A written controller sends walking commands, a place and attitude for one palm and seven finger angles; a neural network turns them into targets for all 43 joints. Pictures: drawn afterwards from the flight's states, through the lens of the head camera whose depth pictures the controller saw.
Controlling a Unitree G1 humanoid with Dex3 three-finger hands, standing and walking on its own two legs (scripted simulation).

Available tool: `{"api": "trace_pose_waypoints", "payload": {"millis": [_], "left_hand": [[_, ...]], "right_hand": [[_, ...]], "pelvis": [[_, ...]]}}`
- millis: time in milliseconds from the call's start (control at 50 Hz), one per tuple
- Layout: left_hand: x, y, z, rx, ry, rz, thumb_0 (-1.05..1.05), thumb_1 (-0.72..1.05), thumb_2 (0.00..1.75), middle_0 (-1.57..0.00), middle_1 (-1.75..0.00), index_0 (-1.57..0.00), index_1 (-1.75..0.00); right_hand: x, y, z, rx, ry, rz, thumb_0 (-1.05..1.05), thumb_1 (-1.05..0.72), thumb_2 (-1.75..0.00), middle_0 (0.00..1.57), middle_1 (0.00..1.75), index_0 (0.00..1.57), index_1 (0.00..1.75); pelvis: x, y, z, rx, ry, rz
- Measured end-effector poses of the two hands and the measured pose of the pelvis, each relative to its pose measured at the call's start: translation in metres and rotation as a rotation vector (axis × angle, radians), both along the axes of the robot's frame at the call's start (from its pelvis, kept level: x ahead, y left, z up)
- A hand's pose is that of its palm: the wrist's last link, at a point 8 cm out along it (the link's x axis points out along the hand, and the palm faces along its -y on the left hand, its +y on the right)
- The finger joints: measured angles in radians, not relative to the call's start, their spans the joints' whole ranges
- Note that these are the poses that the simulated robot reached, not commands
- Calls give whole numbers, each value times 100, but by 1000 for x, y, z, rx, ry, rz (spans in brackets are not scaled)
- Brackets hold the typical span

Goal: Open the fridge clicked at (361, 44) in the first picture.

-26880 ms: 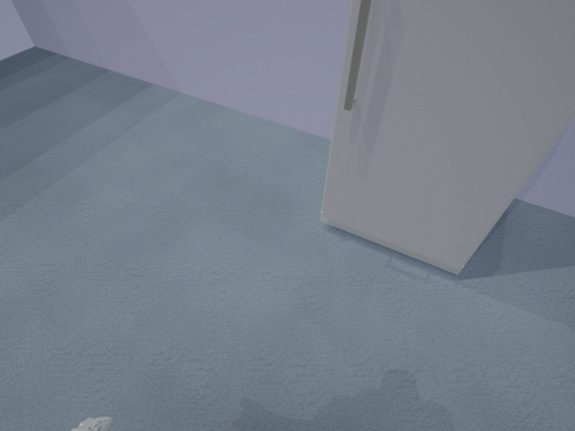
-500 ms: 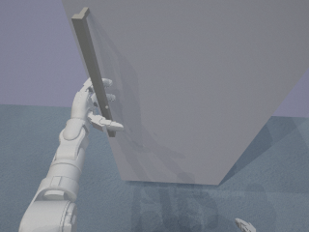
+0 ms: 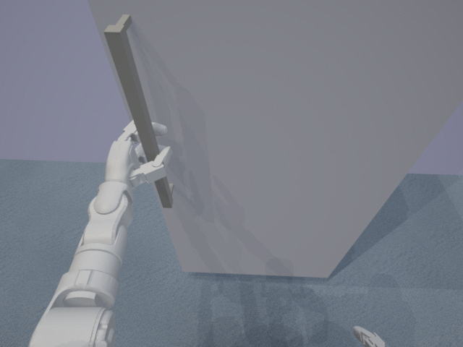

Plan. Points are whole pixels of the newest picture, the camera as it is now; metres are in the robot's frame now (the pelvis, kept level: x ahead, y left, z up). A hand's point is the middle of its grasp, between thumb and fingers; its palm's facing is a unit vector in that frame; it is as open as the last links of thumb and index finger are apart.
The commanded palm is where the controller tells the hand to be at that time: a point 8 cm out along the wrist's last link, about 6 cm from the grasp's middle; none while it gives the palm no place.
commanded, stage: grip the handle and tug to test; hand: left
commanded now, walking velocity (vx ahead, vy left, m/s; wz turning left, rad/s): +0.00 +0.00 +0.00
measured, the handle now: (152, 135) +0.46 +0.16 +0.12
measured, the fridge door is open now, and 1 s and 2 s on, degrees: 0 0 26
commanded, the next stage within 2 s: pull the door a little, standing still in 0.78 s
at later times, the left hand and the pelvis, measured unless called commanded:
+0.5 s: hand (159, 164) +0.40 +0.14 +0.10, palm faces -0.02 -1.00 -0.01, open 5.7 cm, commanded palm +0.36 +0.20 +0.11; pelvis +0.01 +0.00 +0.00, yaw +0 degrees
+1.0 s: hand (159, 166) +0.40 +0.14 +0.11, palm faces -0.03 -1.00 +0.00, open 5.8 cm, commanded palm +0.36 +0.19 +0.11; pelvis +0.04 +0.00 +0.01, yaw -2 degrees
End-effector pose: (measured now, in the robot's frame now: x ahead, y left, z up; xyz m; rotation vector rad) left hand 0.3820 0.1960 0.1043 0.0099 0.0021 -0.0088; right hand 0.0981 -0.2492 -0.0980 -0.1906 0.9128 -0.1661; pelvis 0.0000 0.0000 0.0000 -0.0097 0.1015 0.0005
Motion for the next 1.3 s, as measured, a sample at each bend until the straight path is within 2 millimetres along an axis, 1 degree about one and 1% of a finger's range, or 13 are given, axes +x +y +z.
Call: {"api": "trace_pose_waypoints", "payload": {"millis": [80,500,720,820,920,1060,1160,1240,1300], "left_hand": [[0,0,0,1,-1,-2,1,73,82,-37,-132,-36,-134],[0,0,0,-2,3,-11,1,74,81,-35,-134,-35,-136],[-1,0,0,-8,8,-21,2,76,79,-32,-135,-32,-136],[-3,0,0,-12,10,-28,2,77,78,-29,-136,-30,-136],[-5,-1,1,-13,13,-29,2,78,78,-28,-135,-29,-136],[-6,-1,1,-12,18,-13,2,76,81,-29,-135,-31,-136],[-8,-2,2,-10,28,-11,2,76,80,-28,-134,-30,-136],[-16,-2,2,-11,32,-20,2,77,79,-26,-133,-28,-136],[-30,-3,3,-12,33,-31,2,77,78,-25,-132,-27,-135]], "right_hand": [[2,0,0,1,2,3,1,-90,-90,20,29,20,30],[12,-2,4,-1,-12,6,1,-90,-90,20,29,20,30],[18,-3,10,9,-36,-23,1,-90,-90,20,29,20,30],[27,-4,15,14,-56,-37,1,-90,-90,20,29,20,30],[40,-4,18,13,-68,-37,1,-90,-90,20,29,20,30],[59,0,16,1,-50,6,1,-90,-90,20,29,20,30],[70,5,20,19,-80,11,1,-90,-90,20,29,20,30],[78,9,25,32,-107,9,1,-90,-90,20,29,20,30],[84,10,29,37,-123,11,1,-90,-90,20,29,20,30]], "pelvis": [[2,0,0,1,-1,-1],[5,-3,2,3,-1,-3],[16,-3,4,7,-3,-29],[25,-2,6,10,-4,-43],[33,-2,7,9,-5,-46],[37,-1,7,7,-2,-22],[42,-1,8,8,-4,-28],[47,-1,10,9,-10,-38],[52,-1,11,7,-17,-44]]}}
